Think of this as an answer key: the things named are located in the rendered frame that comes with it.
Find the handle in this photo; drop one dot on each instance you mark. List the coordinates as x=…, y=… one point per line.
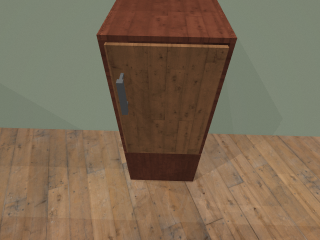
x=122, y=94

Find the cupboard door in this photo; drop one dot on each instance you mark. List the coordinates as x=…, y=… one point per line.
x=170, y=90

